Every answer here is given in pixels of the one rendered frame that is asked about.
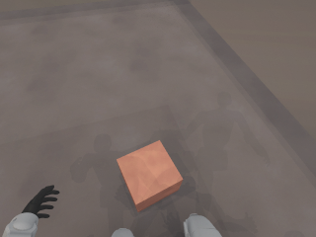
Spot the left robot forearm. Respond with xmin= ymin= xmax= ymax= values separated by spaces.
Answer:
xmin=2 ymin=212 xmax=39 ymax=237

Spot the right robot thigh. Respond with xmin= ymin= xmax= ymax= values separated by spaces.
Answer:
xmin=183 ymin=215 xmax=222 ymax=237

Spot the carton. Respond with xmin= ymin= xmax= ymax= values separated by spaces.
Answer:
xmin=117 ymin=140 xmax=183 ymax=212

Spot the left robot hand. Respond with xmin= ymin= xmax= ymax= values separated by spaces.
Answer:
xmin=22 ymin=185 xmax=60 ymax=219

